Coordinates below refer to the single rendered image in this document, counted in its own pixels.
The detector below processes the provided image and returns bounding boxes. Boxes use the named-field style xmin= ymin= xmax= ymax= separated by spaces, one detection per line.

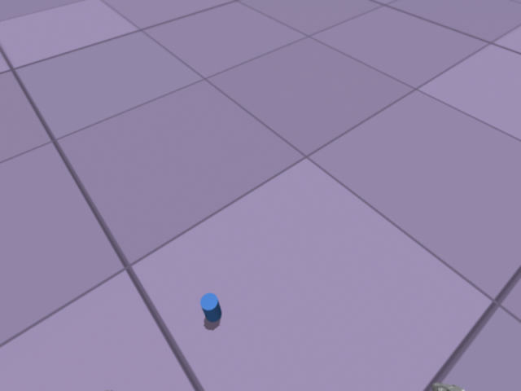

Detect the can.
xmin=200 ymin=293 xmax=221 ymax=322

